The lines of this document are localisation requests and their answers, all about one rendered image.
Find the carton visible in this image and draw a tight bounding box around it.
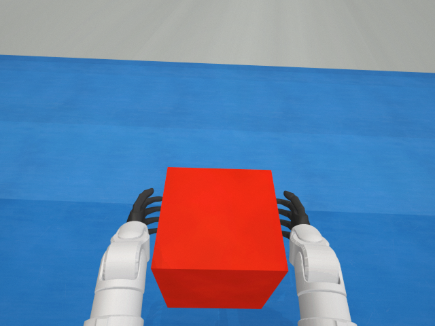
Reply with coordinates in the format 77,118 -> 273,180
151,167 -> 288,309

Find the left robot hand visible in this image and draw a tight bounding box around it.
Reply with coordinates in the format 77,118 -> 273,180
127,188 -> 162,235

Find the right robot forearm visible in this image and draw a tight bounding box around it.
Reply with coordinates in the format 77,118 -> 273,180
289,224 -> 357,326

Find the left robot forearm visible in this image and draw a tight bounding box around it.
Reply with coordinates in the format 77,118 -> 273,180
84,221 -> 150,326

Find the right robot hand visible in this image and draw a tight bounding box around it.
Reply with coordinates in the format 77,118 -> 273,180
276,191 -> 310,239

